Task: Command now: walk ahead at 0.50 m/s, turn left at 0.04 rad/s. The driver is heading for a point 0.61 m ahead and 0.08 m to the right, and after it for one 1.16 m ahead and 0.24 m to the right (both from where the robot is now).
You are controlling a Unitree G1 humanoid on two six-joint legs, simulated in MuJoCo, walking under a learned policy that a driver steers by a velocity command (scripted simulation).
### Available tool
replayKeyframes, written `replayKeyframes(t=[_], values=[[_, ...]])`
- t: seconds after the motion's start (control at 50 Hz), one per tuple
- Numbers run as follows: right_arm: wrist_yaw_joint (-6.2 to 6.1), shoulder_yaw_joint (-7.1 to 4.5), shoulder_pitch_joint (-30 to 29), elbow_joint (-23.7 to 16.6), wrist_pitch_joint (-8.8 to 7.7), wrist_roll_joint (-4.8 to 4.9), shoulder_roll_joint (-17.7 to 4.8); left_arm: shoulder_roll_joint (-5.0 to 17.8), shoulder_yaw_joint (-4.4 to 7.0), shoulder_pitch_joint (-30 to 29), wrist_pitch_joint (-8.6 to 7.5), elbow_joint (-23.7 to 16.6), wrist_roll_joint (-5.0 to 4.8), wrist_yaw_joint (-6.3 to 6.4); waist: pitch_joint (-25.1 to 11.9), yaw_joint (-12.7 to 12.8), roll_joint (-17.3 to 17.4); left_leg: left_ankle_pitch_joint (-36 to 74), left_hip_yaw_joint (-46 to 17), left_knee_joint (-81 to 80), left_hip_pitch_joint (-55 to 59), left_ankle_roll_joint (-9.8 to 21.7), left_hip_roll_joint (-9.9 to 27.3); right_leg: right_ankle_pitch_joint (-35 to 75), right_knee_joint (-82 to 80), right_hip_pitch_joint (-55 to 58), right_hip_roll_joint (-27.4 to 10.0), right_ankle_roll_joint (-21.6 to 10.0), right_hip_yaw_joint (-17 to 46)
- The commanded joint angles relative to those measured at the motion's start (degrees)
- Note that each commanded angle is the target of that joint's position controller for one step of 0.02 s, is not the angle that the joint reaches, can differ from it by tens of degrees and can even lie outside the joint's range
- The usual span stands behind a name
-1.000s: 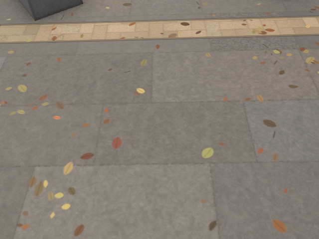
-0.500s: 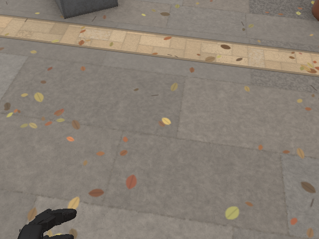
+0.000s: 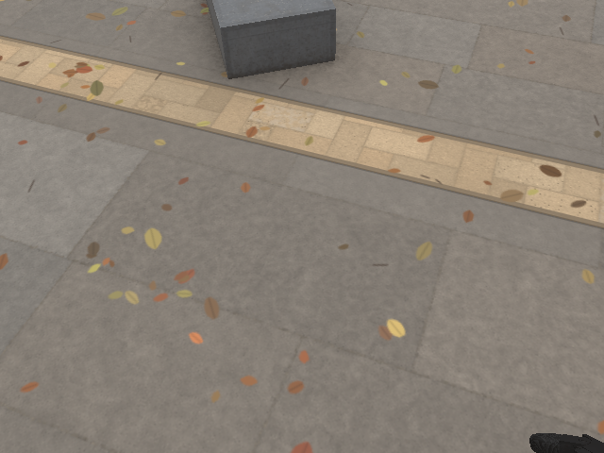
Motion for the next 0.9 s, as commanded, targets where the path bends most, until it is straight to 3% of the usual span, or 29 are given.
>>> replayKeyframes(t=[0.02,0.06,0.1,0.12,0.14,0.16,0.18,0.2,0.22,0.24,0.26,0.3,0.36,0.48,0.54,0.6,0.64,0.66,0.68,0.7,0.72,0.74,0.76,0.78,0.8,0.82,0.84,0.9], values=[[0.88,-0.11,-8.0,-5.8,-1.11,0.49,-2.6,9.5,1.96,1.6,-0.16,-2.0,-0.31,0.24,1.3,0.5,-6.3,1.3,2.1,-4.6,0.8,0.3,-1.9,15.1,-2.5,1.6,-15.5,-7.9,8.6],[1.58,-0.09,-9.9,-6.9,-1.54,0.61,-3.1,10.2,2.13,2.5,0.44,-1.4,-0.34,0.4,2.0,0.5,-6.8,-2.5,2.6,-6.8,0.7,1.4,-2.7,17.4,-0.4,4.8,-17.1,-7.7,9.4],[1.99,-0.51,-7.8,-6.7,-1.94,0.53,-4.4,11.2,2.46,2.0,1.01,-1.1,-0.44,0.71,0.7,-1.6,-7.9,-6.0,3.4,-9.3,5.7,3.1,-4.0,24.7,3.3,6.4,-17.8,-6.6,9.3],[1.89,-1.2,-3.3,-5.5,-2.05,0.28,-5.6,11.7,2.54,0.7,1.2,-1.2,-0.65,0.83,-1.9,-4.6,-8.1,-5.3,4.9,-11.5,13.1,4.4,-5.6,33.3,8.0,5.8,-16.5,-5.7,7.7],[1.49,-2.5,5.0,-2.9,-2.04,-0.13,-8.3,10.9,2.21,0.0,1.24,-1.6,-0.58,0.9,-7.3,-8.3,-7.1,-3.2,4.7,-11.6,26.1,6.3,-5.6,38.1,16.9,2.3,-13.8,-4.2,5.4],[0.82,-3.71,16.6,-0.7,-1.98,-1.05,-12.6,8.6,1.17,-1.5,0.94,-3.5,0.64,1.02,-16.0,-12.9,-1.9,1.3,-6.3,-8.6,44.3,10.6,4.7,25.1,33.6,-9.8,-10.7,-1.9,2.7],[0.93,-4.37,19.4,0.5,-1.57,-1.06,-16.4,2.5,-0.76,5.0,-0.34,-4.4,0.57,0.68,-22.5,-9.9,13.2,-5.9,-30.5,-12.6,62.7,19.7,17.3,-13.8,52.5,-33.0,-1.5,1.6,1.1],[0.84,-3.08,20.7,0.5,-1.11,-0.35,-11.1,7.7,0.37,2.2,-1.29,-3.7,-0.39,0.3,-21.9,-12.1,9.8,-13.9,-35.5,-16.6,61.8,19.4,16.9,-20.7,59.6,-40.2,-3.4,1.5,7.1],[0.68,-2.27,16.2,0.1,-1.02,-0.11,-9.1,10.0,1.05,-2.8,-1.75,-5.3,-1.27,0.06,-13.3,-11.6,6.7,-13.5,-27.5,-18.1,54.4,17.0,14.6,-15.9,60.6,-43.7,-6.2,1.2,6.2],[0.75,-1.75,12.4,-0.5,-0.95,-0.37,-8.0,9.4,0.98,-5.7,-1.73,-5.9,-0.95,0.22,-8.8,-9.9,2.4,-10.1,-21.5,-19.7,46.1,15.5,12.0,-11.0,58.3,-41.8,-8.6,1.4,4.7],[1.02,-1.35,9.7,-0.6,-1.01,-0.71,-6.7,8.8,1.17,-6.9,-1.45,-6.1,-0.01,0.4,-5.3,-8.1,0.9,-6.3,-17.9,-21.9,38.8,14.8,10.1,-8.1,54.7,-39.4,-9.9,1.9,4.3],[1.26,-1.0,7.6,-0.4,-1.63,-1.12,-5.5,6.9,1.16,-4.5,-0.1,-5.6,0.05,0.46,-3.8,-4.8,2.7,-3.3,-13.1,-25.5,31.3,14.1,8.3,-5.1,51.3,-33.9,-11.5,2.4,4.7],[0.85,-1.61,8.4,1.3,-2.63,-1.22,-7.2,5.3,0.87,-6.1,1.35,-6.2,-0.02,0.66,-1.8,-4.2,1.9,-0.4,-6.9,-28.9,27.7,14.2,8.2,0.6,46.6,-35.2,-12.1,3.6,5.1],[-0.21,-1.87,11.4,4.0,-2.61,-1.14,-9.0,4.3,0.43,-15.1,1.21,-8.9,-0.09,-0.46,0.8,-7.3,0.7,2.3,4.1,-30.2,29.7,10.4,6.5,17.9,29.8,-34.8,-9.9,3.1,4.3],[-0.48,-2.13,14.3,5.6,-2.04,-0.69,-10.0,3.8,0.0,-20.1,1.28,-11.3,-0.16,-1.31,2.5,-9.5,0.2,2.1,6.1,-29.4,35.1,9.7,8.2,17.8,24.7,-36.2,-9.2,2.2,2.9],[-0.69,-2.51,15.7,6.8,-0.89,-0.14,-10.7,4.2,0.0,-23.0,1.49,-13.9,-0.16,-2.36,3.4,-9.9,0.6,6.8,7.5,-25.7,41.7,8.6,10.4,11.0,22.0,-38.1,-8.3,0.6,1.1],[-1.13,-2.91,14.5,6.6,-0.05,0.21,-12.0,5.4,0.54,-21.7,1.62,-14.9,-0.05,-2.93,1.7,-8.2,2.2,21.4,9.3,-20.0,43.6,7.1,10.8,4.8,21.1,-33.7,-6.0,-1.2,-2.0],[-1.49,-3.17,13.9,6.3,0.39,0.33,-12.9,6.6,1.24,-18.6,1.78,-14.6,0.09,-2.99,-0.9,-6.3,3.4,31.9,10.6,-14.6,43.7,6.3,10.4,2.1,21.1,-28.3,-3.8,-2.2,-4.1],[-1.88,-3.15,13.1,6.0,0.97,0.37,-13.1,8.5,2.54,-11.1,1.86,-12.9,0.01,-2.91,-4.9,-2.0,2.9,38.0,12.7,-4.7,41.8,4.8,8.7,3.8,18.1,-18.2,-1.0,-3.8,-5.7],[-2.3,-2.64,13.6,5.3,0.96,-0.06,-12.1,12.5,4.55,-1.2,2.05,-10.4,-0.13,-2.11,-10.2,2.1,0.3,31.2,13.6,9.3,31.7,2.6,6.4,7.0,17.1,-1.4,-2.1,-6.4,-1.0],[-1.74,-0.6,17.1,2.2,-0.35,-1.84,-6.1,19.5,6.19,3.4,2.28,-10.0,-0.17,-1.11,-15.9,0.1,-13.2,-5.4,13.5,31.5,6.4,-1.3,-1.9,5.0,15.6,20.3,-16.9,-15.4,26.1],[-0.75,0.21,15.6,1.5,-2.78,-1.43,-5.8,18.0,5.19,4.2,1.84,-11.4,-0.24,-1.26,-24.2,0.3,-14.5,-34.3,1.0,42.0,-5.0,-1.8,-8.6,1.4,5.9,28.4,-23.7,-21.4,48.7],[0.14,-0.84,10.4,0.2,-4.16,0.83,-9.3,14.2,4.11,3.2,1.63,-11.2,0.23,-1.27,-19.0,2.0,-10.3,-30.6,-2.9,43.9,-10.9,-0.6,-4.9,0.8,5.1,25.8,-21.6,-18.1,40.7],[0.24,-0.51,7.9,-0.5,-4.81,1.13,-9.0,12.0,3.56,0.2,1.44,-11.6,0.02,-1.11,-12.6,0.7,-7.2,-25.8,-1.8,40.2,-11.1,0.4,-2.4,3.3,5.1,17.6,-19.0,-15.8,32.3],[-0.23,-0.66,7.2,-0.2,-4.84,-0.05,-8.7,10.6,3.09,-3.9,1.48,-12.5,0.04,-1.01,-8.2,-2.0,-3.2,-22.4,-1.4,34.8,-7.8,0.3,-0.3,7.5,4.2,8.2,-16.8,-14.0,26.8],[-0.63,-1.28,7.4,-0.1,-4.19,-0.94,-9.5,8.8,2.42,-6.8,1.47,-13.5,0.48,-0.89,-5.8,-4.1,-3.5,-20.4,-1.3,30.9,-3.3,0.0,1.1,12.3,2.7,1.0,-15.0,-13.2,23.1],[-0.64,-1.45,8.1,-0.4,-3.35,-1.18,-9.3,8.5,2.26,-8.1,1.48,-14.4,0.89,-0.76,-5.0,-5.7,-4.8,-19.3,-1.4,29.0,-0.2,-0.5,1.4,14.0,1.2,-3.4,-14.1,-13.3,22.2],[-0.89,-1.11,7.6,-1.3,-1.88,-1.67,-7.3,10.2,2.86,-7.5,1.06,-14.6,0.51,0.07,-3.8,-6.6,-5.1,-14.6,-0.1,21.6,1.4,-2.8,0.5,18.6,-0.7,-9.4,-12.2,-13.7,18.1]])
